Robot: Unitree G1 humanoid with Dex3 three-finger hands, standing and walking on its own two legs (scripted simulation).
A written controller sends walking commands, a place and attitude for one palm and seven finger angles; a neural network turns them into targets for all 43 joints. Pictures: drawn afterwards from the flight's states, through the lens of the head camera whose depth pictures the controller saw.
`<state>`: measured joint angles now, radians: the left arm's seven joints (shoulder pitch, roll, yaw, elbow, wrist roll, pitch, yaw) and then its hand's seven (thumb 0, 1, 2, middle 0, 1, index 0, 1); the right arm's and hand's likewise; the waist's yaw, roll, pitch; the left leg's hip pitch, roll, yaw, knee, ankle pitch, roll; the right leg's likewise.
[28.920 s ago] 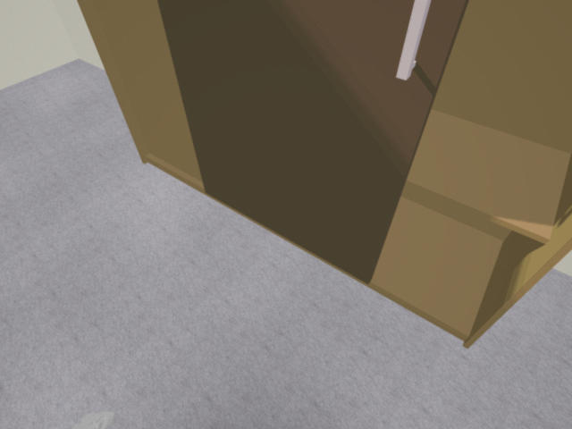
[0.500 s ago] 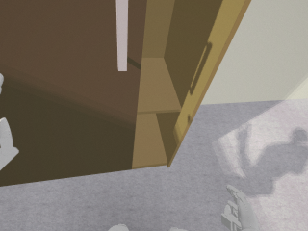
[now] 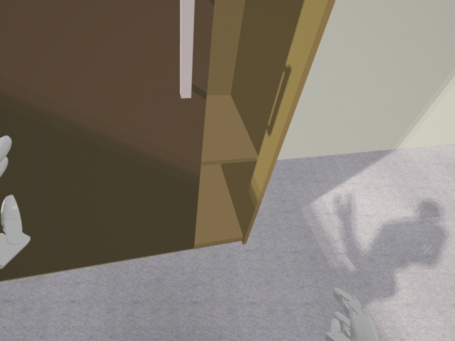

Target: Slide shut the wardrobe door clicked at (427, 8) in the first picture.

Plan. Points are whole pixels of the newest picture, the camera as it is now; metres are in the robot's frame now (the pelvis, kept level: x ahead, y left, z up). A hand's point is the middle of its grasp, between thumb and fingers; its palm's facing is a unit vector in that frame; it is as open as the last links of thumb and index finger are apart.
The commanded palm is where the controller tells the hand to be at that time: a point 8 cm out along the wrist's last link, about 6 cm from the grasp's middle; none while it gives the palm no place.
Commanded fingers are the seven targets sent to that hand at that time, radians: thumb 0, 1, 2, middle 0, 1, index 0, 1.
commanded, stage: stop stepping back and stand still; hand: left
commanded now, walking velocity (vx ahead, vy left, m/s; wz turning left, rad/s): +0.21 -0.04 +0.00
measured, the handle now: (185, 37) +0.61 +0.15 +0.24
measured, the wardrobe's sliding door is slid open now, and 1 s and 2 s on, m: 0.25 0.25 0.25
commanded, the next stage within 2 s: let the arm hang, fingers relaxed in 0.46 s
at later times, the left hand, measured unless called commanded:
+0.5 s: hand out of the picture +0.14 +0.29 +0.17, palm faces +0.44 -0.80 -0.40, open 7.5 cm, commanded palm +0.08 +0.32 +0.17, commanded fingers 0.00 0.90 0.90 -0.20 -0.30 -0.20 -0.30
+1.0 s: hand out of the picture -0.09 +0.23 -0.20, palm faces +0.11 -0.98 -0.17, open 7.0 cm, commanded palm none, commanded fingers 0.00 0.90 0.90 -0.20 -0.30 -0.20 -0.30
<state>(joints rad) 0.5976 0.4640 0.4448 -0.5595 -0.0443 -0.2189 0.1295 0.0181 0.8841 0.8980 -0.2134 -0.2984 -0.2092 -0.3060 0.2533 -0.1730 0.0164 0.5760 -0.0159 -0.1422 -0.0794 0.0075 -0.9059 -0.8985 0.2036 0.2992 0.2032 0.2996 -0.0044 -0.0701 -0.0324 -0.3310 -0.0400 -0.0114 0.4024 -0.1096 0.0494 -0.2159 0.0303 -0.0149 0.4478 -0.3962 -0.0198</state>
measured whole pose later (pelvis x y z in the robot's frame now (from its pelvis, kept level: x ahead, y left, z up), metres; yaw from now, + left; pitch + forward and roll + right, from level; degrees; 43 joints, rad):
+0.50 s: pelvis -0.06 +0.02 -0.01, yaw +0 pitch -2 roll -3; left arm 0.50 0.46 0.41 -0.53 -0.04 -0.16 0.13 0.02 0.89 0.90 -0.21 -0.30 -0.21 -0.31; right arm 0.30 -0.17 0.04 0.63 -0.01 -0.08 -0.05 0.01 -0.90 -0.90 0.21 0.30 0.21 0.30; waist 0.01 -0.03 -0.07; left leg -0.42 0.00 -0.01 0.79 -0.35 0.01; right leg -0.23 0.03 -0.08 0.48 -0.22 -0.07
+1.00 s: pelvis -0.07 +0.03 -0.02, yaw +5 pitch +0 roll -2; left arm 0.36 0.23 0.06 0.97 0.02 0.09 0.00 -0.02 0.98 0.90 -0.21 -0.30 -0.20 -0.30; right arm 0.43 -0.15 -0.01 0.98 -0.05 0.02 -0.04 0.00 -0.91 -0.90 0.20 0.30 0.20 0.30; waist -0.02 -0.05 0.01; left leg -0.35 -0.04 -0.02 0.70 -0.35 0.06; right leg -0.48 0.00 0.02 0.82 -0.37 0.00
